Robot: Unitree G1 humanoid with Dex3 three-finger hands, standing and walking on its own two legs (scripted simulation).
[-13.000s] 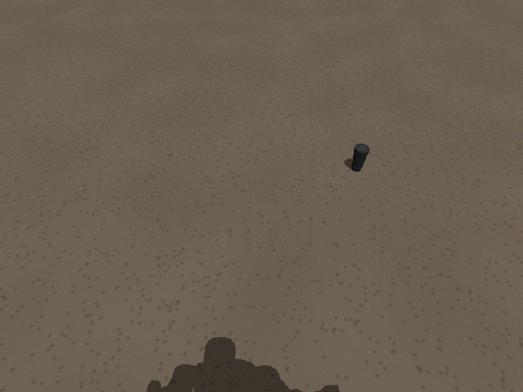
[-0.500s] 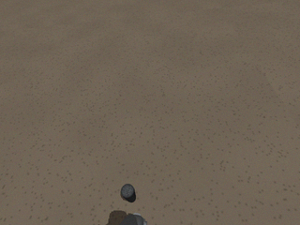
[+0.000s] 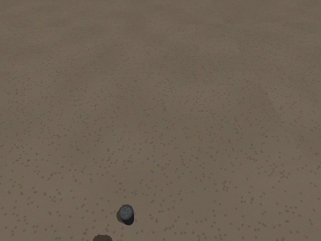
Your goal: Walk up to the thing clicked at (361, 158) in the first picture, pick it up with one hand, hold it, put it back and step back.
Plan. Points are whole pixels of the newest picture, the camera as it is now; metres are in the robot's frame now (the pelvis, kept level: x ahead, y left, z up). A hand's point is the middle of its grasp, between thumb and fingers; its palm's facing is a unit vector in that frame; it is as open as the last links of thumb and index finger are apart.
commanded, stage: stand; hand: left
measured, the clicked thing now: (127, 216) +0.40 +0.21 -0.69
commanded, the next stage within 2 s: walk up in 0.62 s
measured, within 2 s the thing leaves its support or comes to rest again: neither
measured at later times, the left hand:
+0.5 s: hand out of the picture +0.11 +0.25 -0.14, palm faces -0.04 -0.94 -0.33, open 7.4 cm
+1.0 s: hand out of the picture -0.01 +0.25 -0.15, palm faces -0.03 -0.90 -0.44, open 7.4 cm
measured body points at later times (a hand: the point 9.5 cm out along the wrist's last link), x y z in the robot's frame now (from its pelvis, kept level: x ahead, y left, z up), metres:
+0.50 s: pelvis +0.01 +0.00 +0.01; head +0.02 +0.01 +0.46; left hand +0.11 +0.30 -0.12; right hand +0.09 -0.30 -0.12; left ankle +0.05 +0.13 -0.73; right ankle -0.01 -0.13 -0.73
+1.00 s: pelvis -0.08 -0.03 -0.02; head -0.01 -0.06 +0.42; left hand +0.00 +0.30 -0.12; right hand +0.07 -0.34 -0.15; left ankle +0.00 +0.12 -0.69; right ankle -0.07 -0.13 -0.74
